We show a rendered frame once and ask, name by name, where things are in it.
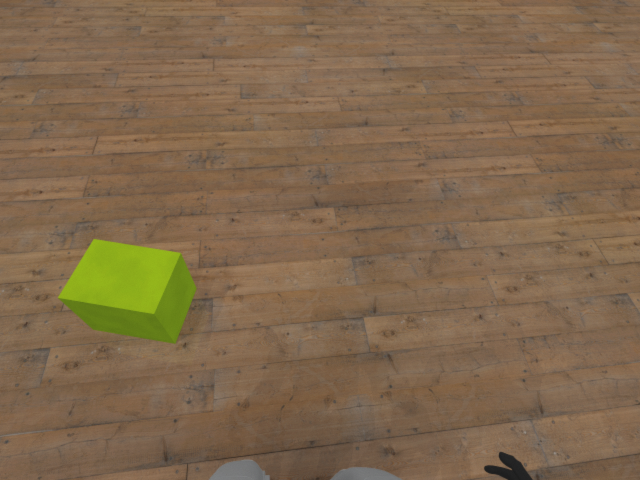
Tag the right robot hand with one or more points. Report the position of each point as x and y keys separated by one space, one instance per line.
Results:
x=518 y=472

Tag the robot left thigh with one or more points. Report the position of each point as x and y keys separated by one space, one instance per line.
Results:
x=240 y=470

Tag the carton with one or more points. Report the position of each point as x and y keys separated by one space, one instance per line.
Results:
x=131 y=290

